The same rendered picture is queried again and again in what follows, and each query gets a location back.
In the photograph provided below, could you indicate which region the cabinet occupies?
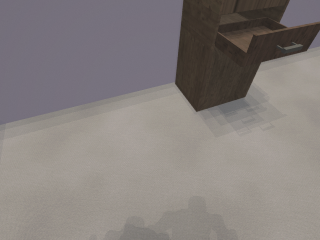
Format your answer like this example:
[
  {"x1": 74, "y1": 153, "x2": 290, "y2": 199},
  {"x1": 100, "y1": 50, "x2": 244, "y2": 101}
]
[{"x1": 175, "y1": 0, "x2": 290, "y2": 112}]

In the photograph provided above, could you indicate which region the handle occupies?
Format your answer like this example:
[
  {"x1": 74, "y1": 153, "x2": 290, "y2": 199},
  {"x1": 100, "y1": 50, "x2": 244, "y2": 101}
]
[{"x1": 276, "y1": 42, "x2": 303, "y2": 54}]

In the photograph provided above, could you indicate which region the drawer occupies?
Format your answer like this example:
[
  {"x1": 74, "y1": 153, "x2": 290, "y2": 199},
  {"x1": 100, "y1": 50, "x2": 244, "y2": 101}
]
[{"x1": 215, "y1": 17, "x2": 320, "y2": 67}]

